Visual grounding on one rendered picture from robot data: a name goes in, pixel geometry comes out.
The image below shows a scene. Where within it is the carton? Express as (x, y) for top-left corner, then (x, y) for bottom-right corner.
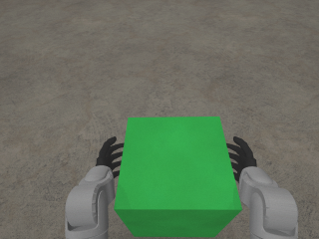
(114, 117), (242, 238)

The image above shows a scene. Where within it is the left robot forearm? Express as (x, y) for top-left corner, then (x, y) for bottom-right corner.
(65, 165), (116, 239)

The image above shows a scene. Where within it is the right robot hand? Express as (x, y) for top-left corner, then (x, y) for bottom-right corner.
(226, 136), (257, 183)

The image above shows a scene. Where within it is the left robot hand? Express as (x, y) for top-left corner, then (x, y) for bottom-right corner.
(96, 136), (124, 178)

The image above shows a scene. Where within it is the right robot forearm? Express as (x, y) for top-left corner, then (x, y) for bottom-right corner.
(238, 166), (299, 239)

